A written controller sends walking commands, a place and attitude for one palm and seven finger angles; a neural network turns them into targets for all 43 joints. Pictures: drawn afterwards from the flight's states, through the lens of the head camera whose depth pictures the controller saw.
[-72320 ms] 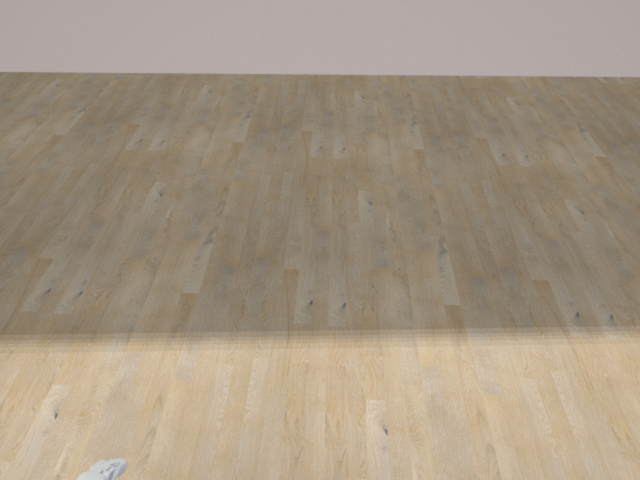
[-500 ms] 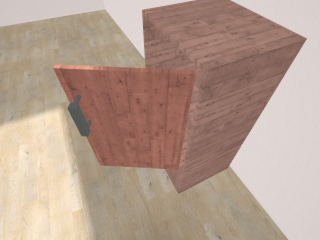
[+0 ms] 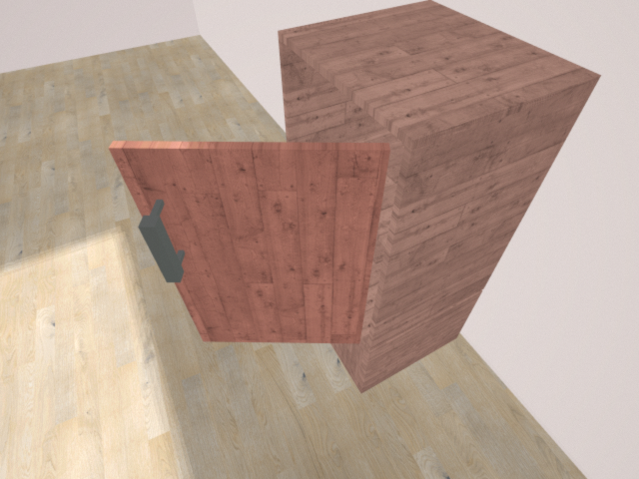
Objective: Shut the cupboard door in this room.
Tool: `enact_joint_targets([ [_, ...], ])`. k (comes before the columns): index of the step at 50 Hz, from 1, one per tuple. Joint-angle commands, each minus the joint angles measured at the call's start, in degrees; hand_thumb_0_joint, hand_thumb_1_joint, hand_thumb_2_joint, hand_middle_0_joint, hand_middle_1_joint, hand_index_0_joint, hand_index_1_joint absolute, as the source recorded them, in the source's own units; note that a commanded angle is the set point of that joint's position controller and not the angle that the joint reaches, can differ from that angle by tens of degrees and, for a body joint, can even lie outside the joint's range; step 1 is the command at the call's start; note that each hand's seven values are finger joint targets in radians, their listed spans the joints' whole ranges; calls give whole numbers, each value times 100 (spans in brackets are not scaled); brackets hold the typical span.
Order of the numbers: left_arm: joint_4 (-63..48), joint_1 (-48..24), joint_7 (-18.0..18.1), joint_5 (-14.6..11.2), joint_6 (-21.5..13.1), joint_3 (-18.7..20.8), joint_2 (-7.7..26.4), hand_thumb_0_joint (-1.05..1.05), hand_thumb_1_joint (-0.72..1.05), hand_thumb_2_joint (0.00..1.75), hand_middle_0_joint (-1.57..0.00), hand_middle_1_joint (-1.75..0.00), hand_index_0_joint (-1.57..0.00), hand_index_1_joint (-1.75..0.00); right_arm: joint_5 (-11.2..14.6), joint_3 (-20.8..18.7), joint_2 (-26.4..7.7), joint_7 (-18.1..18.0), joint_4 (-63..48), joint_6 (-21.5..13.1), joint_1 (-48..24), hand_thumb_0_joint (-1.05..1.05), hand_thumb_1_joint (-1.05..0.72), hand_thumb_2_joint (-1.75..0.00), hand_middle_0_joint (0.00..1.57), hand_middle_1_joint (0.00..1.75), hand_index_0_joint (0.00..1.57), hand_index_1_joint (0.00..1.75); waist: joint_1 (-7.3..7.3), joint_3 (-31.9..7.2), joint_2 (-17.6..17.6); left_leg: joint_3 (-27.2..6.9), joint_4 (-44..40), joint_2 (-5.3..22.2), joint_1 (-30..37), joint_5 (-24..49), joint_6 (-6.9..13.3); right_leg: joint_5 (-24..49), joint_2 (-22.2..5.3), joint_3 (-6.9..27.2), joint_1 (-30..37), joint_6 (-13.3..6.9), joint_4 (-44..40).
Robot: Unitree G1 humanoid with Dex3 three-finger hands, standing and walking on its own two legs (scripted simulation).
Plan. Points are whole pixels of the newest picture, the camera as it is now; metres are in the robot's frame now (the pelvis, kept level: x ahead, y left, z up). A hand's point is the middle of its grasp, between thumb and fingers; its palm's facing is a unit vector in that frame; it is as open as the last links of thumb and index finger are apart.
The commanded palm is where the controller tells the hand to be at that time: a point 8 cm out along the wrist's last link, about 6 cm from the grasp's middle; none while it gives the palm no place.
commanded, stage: look again from close up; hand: left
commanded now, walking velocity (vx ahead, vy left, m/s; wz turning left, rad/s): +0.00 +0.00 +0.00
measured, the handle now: (166, 241) +0.48 +0.29 -0.02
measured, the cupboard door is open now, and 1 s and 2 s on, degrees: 60 60 60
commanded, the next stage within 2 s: shuffle to correct the standing spot in 0.02 s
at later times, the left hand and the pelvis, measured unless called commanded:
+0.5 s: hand out of the picture +0.01 +0.20 -0.19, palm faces +0.06 -0.98 -0.20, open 7.4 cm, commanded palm none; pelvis +0.02 +0.02 -0.01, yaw +0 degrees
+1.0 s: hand out of the picture +0.09 +0.26 -0.18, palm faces +0.08 -0.98 -0.19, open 7.4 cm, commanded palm none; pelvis +0.05 +0.08 +0.00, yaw +2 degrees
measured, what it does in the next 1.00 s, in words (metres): lifts its right foot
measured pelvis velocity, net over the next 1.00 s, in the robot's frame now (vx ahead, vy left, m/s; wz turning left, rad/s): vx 0.05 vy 0.08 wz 0.04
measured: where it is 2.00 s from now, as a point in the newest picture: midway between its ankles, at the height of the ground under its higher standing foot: outside the picture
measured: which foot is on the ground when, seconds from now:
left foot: down 0.00-1.00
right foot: down 0.00-0.76, up 0.78-1.00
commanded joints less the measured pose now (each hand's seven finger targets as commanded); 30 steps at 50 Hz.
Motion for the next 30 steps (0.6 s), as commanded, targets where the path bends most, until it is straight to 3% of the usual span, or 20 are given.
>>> enact_joint_targets([
  [1,-108,379,44,6,-62,65,509,0,90,90,-20,-30,-20,-30,27,-83,-597,-14,-111,-113,332,0,-90,-90,20,30,20,30,75,147,-63,-530,-580,577,-518,1012,120,948,-489,531,379,-167,-412],
  [6,-46,393,48,7,-62,60,492,0,90,90,-20,-30,-20,-30,35,-77,-550,-26,-17,-105,317,0,-90,-90,20,30,20,30,81,193,-40,-497,-582,578,-463,1045,112,1042,-518,524,376,-163,-445],
  [9,-68,426,56,34,-64,104,558,0,90,90,-20,-30,-20,-30,30,-90,-541,-17,-17,-42,343,0,-90,-90,20,30,20,30,104,256,-70,-392,-447,484,-514,672,101,843,-633,634,336,-248,-474],
  [14,-168,472,66,66,-20,239,786,0,90,90,-20,-30,-20,-30,0,-145,-513,26,-175,104,324,0,-90,-90,20,30,20,30,108,391,-427,-145,8,220,-819,-116,25,-250,-1038,1142,81,-485,-771],
  [16,-213,513,74,68,-14,294,865,0,90,90,-20,-30,-20,-30,-7,-168,-504,40,-234,113,340,0,-90,-90,20,30,20,30,119,320,-579,-76,269,150,-880,-159,5,-181,-1258,1345,108,-599,-843],
  [18,-275,467,86,76,0,353,899,0,90,90,-20,-30,-20,-30,-8,-194,-486,39,-267,108,401,0,-90,-90,20,30,20,30,87,249,-654,-54,273,159,-772,-128,-4,28,-1357,1328,24,-649,-749],
  [21,-383,360,80,88,51,381,809,0,90,90,-20,-30,-20,-30,-13,-208,-566,42,-291,66,472,0,-90,-90,20,30,20,30,63,206,-93,-249,-32,285,-493,583,94,319,-1007,896,-127,-488,-144],
  [24,-502,225,73,114,114,323,474,0,90,90,-20,-30,-20,-30,-24,-268,-860,-7,-342,51,571,0,-90,-90,20,30,20,30,72,205,907,-951,-394,958,-236,2169,556,-332,-249,-38,-436,-168,825],
  [25,-517,209,78,116,119,290,413,0,90,90,-20,-30,-20,-30,-15,-261,-913,-24,-392,55,530,0,-90,-90,20,30,20,30,111,262,884,-1062,-373,1047,-204,2669,696,-704,-157,-125,-536,-119,939],
  [26,-504,286,81,100,116,285,379,0,90,90,-20,-30,-20,-30,-17,-263,-912,-33,-466,62,436,0,-90,-90,20,30,20,30,174,246,723,-1045,-290,1054,-167,2881,770,-851,-165,-76,-516,-127,919],
  [28,-409,572,86,89,75,319,459,0,90,90,-20,-30,-20,-30,-6,-278,-930,-30,-618,72,219,0,-90,-90,20,30,20,30,321,134,300,-830,128,792,-545,2589,635,29,-402,302,72,-258,496],
  [29,-376,726,95,92,54,370,632,0,90,90,-20,-30,-20,-30,-1,-300,-883,-25,-695,85,123,0,-90,-90,20,30,20,30,383,149,-185,-529,529,491,-985,2098,440,753,-784,764,461,-440,299],
  [30,-327,949,118,101,28,439,897,0,90,90,-20,-30,-20,-30,-1,-312,-801,1,-794,89,39,0,-90,-90,20,30,20,30,423,31,-896,-99,1135,94,-1496,1051,170,1521,-1494,1488,908,-692,-61],
])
